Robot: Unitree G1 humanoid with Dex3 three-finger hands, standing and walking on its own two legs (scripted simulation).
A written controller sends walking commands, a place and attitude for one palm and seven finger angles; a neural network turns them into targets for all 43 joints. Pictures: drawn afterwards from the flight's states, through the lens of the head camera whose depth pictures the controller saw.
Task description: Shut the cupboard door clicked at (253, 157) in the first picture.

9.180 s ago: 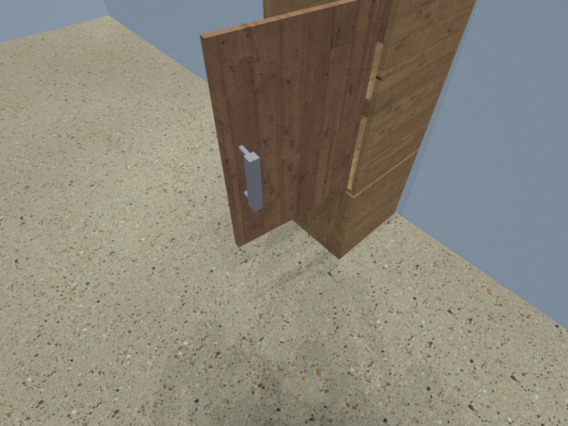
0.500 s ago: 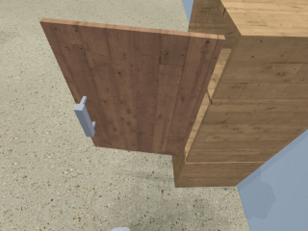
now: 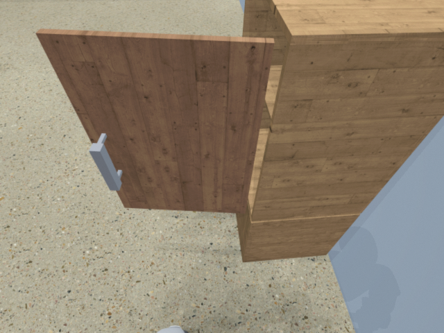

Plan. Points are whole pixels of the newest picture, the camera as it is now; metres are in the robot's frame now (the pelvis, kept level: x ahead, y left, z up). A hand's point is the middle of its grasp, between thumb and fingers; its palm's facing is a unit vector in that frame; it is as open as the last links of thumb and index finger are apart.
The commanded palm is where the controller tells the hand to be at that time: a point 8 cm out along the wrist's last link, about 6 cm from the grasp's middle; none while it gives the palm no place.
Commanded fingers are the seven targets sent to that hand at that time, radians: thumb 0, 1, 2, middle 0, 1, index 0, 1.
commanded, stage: come to a stop and stand still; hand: left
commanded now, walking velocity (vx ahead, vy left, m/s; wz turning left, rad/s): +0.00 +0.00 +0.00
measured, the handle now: (109, 162) +0.51 +0.31 -0.06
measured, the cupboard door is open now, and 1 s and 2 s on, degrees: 82 82 82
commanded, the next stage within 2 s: look again from close up in 0.38 s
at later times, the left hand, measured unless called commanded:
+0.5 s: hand out of the picture +0.00 +0.14 -0.17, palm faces +0.05 -0.98 -0.17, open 7.3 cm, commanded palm none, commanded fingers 0.00 0.90 0.90 -0.20 -0.30 -0.20 -0.30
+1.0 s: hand out of the picture +0.03 +0.20 -0.17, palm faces +0.00 -0.97 -0.22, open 7.4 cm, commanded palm none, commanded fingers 0.00 0.90 0.90 -0.20 -0.30 -0.20 -0.30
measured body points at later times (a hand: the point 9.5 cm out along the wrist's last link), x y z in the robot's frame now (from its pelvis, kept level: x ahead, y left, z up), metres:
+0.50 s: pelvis +0.00 -0.03 +0.01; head +0.02 -0.03 +0.46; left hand +0.00 +0.19 -0.15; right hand +0.00 -0.25 -0.15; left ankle +0.01 +0.11 -0.73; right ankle -0.04 -0.13 -0.73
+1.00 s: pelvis +0.01 +0.00 +0.01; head +0.01 +0.01 +0.46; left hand +0.04 +0.25 -0.15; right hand +0.04 -0.23 -0.14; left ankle +0.00 +0.11 -0.73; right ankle -0.04 -0.13 -0.73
